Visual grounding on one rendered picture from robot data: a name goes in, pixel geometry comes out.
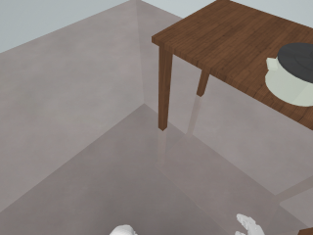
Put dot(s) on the table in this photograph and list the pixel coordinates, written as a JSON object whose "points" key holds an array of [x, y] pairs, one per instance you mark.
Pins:
{"points": [[232, 42]]}

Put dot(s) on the robot left thigh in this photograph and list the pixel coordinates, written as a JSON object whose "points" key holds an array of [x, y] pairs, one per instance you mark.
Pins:
{"points": [[123, 230]]}

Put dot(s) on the lid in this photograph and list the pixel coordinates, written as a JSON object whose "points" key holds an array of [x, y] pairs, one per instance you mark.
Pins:
{"points": [[295, 59]]}

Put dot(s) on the pot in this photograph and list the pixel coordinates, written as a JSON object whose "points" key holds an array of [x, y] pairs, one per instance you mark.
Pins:
{"points": [[286, 86]]}

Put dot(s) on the right robot hand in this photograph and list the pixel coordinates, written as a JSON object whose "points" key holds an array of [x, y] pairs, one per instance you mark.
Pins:
{"points": [[250, 225]]}

